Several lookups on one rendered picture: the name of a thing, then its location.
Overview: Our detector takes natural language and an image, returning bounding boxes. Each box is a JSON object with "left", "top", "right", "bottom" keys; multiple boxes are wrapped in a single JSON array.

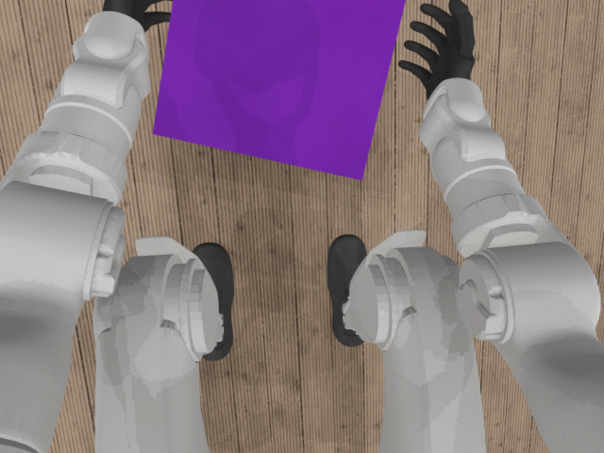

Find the left robot hand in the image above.
[{"left": 102, "top": 0, "right": 173, "bottom": 33}]

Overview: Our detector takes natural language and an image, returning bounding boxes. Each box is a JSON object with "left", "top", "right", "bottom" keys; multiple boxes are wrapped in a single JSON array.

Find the right robot upper arm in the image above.
[{"left": 457, "top": 242, "right": 604, "bottom": 453}]

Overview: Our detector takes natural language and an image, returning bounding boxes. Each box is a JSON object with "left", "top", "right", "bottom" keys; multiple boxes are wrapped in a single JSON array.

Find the left robot foot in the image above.
[{"left": 193, "top": 243, "right": 234, "bottom": 361}]

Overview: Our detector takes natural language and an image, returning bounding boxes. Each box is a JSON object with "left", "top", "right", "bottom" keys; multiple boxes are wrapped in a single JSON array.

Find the right robot hand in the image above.
[{"left": 398, "top": 0, "right": 476, "bottom": 100}]

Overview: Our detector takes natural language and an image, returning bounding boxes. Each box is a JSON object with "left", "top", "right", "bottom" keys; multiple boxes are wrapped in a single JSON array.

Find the carton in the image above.
[{"left": 153, "top": 0, "right": 406, "bottom": 180}]

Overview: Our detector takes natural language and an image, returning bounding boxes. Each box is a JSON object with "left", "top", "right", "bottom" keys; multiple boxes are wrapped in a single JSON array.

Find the robot right forearm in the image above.
[{"left": 418, "top": 77, "right": 601, "bottom": 321}]

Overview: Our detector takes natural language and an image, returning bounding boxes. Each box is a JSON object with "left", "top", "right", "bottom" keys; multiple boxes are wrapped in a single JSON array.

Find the robot right shin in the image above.
[{"left": 343, "top": 229, "right": 461, "bottom": 343}]

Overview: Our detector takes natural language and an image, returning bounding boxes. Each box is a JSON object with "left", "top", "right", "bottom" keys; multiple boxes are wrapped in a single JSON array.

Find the left robot upper arm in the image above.
[{"left": 0, "top": 181, "right": 126, "bottom": 453}]

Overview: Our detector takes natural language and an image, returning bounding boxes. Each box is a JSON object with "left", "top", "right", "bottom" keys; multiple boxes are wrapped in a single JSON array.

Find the robot left forearm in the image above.
[{"left": 0, "top": 11, "right": 151, "bottom": 207}]

